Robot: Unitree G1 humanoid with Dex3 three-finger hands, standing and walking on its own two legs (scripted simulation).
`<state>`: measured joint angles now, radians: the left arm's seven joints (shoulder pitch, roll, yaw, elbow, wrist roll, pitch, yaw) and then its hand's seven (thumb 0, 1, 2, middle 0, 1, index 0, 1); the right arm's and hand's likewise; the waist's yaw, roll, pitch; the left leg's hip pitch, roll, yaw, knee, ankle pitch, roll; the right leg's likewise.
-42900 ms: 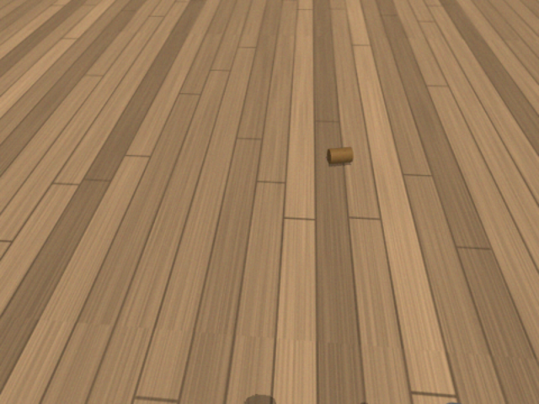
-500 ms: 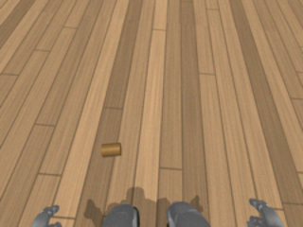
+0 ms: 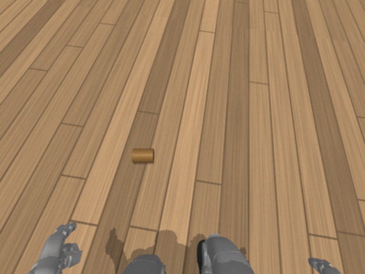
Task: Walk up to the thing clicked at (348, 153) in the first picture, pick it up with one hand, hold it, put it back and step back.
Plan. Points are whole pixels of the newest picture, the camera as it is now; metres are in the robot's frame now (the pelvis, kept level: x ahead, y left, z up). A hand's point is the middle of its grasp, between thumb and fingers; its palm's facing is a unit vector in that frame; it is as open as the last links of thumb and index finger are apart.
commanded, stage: step back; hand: left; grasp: from above
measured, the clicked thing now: (143, 155) +0.69 +0.22 -0.71
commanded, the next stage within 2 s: none
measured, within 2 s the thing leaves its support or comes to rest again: neither
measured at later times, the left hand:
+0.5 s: hand out of the picture -0.10 +0.21 -0.13, palm faces -0.04 -0.91 -0.42, open 7.3 cm
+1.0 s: hand out of the picture -0.26 +0.22 -0.14, palm faces +0.05 -0.93 -0.35, open 7.3 cm
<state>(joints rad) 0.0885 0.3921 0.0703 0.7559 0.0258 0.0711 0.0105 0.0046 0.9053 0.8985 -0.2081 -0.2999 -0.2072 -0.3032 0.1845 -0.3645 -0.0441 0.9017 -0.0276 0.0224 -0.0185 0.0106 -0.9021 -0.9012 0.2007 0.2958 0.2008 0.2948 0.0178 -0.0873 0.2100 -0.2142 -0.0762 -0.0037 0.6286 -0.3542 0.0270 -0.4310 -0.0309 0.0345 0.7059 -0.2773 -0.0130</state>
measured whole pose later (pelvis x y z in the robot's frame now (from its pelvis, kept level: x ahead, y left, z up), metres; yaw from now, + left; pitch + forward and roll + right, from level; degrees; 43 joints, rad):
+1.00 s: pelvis -0.34 -0.05 +0.01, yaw +2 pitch -2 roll -1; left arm 0.17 0.38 0.07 0.85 0.01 0.07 0.01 0.01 0.91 0.90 -0.21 -0.30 -0.21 -0.30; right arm 0.18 -0.36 -0.03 0.87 -0.04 0.04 -0.01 0.01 -0.90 -0.90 0.21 0.30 0.21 0.30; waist 0.01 -0.03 0.12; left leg -0.31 0.00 -0.01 0.59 -0.25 0.04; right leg -0.43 0.09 0.13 1.17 -0.46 -0.01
